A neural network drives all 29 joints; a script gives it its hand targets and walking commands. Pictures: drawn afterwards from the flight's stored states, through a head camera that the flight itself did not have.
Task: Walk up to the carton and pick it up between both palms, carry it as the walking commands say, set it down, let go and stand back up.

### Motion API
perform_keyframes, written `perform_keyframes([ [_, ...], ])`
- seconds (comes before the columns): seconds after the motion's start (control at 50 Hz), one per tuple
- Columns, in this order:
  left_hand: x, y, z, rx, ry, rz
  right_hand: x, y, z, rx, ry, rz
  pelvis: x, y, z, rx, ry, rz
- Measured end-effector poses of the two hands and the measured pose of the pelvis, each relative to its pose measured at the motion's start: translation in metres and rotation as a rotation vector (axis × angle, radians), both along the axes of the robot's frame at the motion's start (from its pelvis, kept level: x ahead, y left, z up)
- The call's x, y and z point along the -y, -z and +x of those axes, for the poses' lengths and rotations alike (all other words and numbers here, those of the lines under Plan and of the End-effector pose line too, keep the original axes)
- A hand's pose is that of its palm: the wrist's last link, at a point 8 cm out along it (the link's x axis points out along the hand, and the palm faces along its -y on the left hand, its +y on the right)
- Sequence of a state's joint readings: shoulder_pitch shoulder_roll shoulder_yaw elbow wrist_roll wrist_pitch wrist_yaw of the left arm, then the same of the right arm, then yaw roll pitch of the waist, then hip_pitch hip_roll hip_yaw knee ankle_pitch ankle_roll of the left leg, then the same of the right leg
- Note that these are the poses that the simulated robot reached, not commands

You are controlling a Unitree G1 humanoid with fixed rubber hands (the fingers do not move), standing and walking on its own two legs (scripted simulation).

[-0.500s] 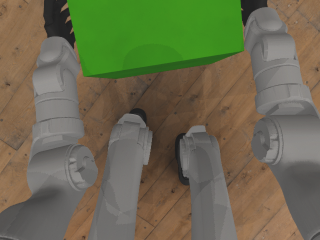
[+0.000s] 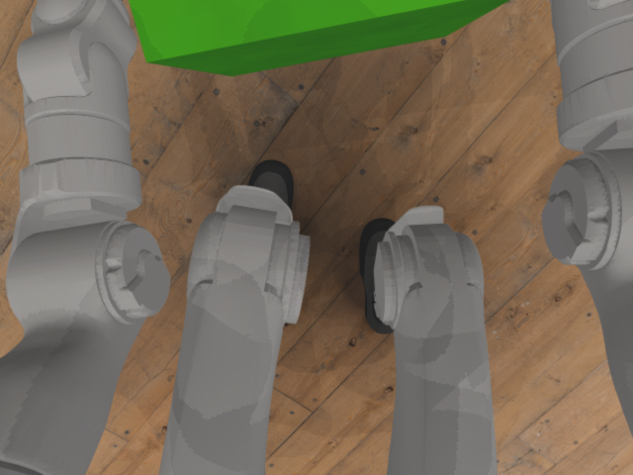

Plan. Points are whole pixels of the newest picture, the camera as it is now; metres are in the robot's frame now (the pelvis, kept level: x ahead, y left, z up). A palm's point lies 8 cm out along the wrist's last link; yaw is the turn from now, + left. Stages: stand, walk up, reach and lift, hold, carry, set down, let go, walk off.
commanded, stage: set down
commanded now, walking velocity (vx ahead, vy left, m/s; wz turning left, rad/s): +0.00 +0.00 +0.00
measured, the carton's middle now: out of the picture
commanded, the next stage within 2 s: none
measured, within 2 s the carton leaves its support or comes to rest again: rests again in 1.04 s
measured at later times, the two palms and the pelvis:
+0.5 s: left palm out of the picture +0.51 +0.26 -0.19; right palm out of the picture +0.60 -0.10 -0.18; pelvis +0.01 +0.00 -0.02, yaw -1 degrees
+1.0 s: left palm out of the picture +0.51 +0.26 -0.20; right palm out of the picture +0.60 -0.10 -0.20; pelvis +0.01 +0.01 -0.03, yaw -1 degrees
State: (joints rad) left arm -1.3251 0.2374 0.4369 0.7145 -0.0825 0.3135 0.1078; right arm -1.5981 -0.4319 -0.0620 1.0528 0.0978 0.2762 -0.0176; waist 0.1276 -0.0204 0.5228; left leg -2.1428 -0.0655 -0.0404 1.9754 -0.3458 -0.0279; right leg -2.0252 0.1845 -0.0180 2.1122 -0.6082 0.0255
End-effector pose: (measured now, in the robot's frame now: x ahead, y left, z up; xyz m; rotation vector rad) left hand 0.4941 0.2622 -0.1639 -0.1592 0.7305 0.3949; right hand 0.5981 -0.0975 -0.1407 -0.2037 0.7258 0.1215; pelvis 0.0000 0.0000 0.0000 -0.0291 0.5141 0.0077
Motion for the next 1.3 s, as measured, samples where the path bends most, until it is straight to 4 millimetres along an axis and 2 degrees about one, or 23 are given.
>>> perform_keyframes([
  [0.12,0.004,0.017,0.003,-0.035,0.041,0.027,0.006,0.019,-0.001,-0.027,0.003,-0.013,-0.002,0.01,0.006,-0.003,0.021,0.008],
  [0.26,-0.002,0.021,0.01,-0.039,0.024,0.03,0.001,0.036,0.001,-0.031,-0.007,-0.004,-0.002,0.014,0.011,-0.019,0.029,0.026],
  [0.76,0.0,0.031,0.014,-0.061,0.056,0.046,0.004,0.047,0.002,-0.046,-0.01,-0.024,-0.004,0.023,0.009,-0.021,0.045,0.043],
  [1.08,-0.002,0.041,0.015,-0.085,0.066,0.054,0.004,0.065,-0.004,-0.067,-0.019,-0.031,-0.005,0.03,0.012,-0.026,0.051,0.052],
  [1.3,-0.001,0.042,0.015,-0.08,0.061,0.052,0.004,0.065,-0.003,-0.062,-0.022,-0.032,-0.005,0.033,0.01,-0.021,0.054,0.056],
])
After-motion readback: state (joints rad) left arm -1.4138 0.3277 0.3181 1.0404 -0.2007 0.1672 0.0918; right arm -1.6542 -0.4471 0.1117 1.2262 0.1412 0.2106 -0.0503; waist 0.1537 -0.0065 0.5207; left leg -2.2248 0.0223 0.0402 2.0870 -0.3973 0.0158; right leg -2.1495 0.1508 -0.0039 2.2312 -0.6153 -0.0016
